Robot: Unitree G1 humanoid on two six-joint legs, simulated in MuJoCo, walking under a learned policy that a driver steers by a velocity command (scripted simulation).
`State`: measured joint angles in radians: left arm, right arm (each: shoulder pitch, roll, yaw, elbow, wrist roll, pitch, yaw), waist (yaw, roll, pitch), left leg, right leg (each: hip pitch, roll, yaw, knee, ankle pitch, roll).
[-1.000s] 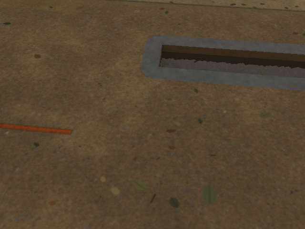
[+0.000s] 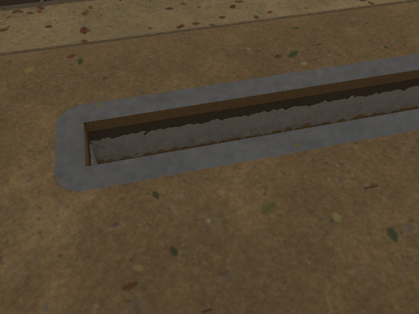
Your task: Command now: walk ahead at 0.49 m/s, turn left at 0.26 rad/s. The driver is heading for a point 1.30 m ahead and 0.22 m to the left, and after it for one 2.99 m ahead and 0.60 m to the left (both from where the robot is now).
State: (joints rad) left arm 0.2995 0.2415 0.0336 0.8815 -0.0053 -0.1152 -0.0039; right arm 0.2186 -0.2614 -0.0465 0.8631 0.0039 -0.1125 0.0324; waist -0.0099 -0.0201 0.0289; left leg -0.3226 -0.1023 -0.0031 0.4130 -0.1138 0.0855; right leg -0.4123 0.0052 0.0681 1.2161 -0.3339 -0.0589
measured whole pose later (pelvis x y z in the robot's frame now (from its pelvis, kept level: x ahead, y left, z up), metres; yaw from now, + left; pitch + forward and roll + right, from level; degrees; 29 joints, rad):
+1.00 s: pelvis +0.44 +0.07 +0.00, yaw +22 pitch +2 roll +0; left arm 0.24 0.28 0.05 0.87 -0.02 0.00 0.03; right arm 0.12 -0.21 -0.03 0.71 -0.03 -0.04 0.02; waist 0.03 -0.04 0.04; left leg -0.40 -0.01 0.09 0.47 -0.11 0.07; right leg -0.49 -0.07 0.06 1.08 -0.49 0.08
